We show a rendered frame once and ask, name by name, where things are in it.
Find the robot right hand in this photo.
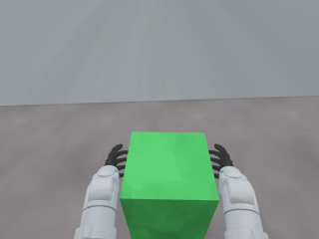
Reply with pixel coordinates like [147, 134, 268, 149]
[208, 143, 233, 179]

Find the left robot forearm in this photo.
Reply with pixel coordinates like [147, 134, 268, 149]
[74, 165, 120, 239]

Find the carton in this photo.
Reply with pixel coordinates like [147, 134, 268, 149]
[120, 131, 219, 239]

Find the robot left hand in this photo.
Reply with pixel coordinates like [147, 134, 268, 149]
[105, 144, 129, 178]

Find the right robot forearm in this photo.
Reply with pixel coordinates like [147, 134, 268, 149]
[218, 166, 269, 239]

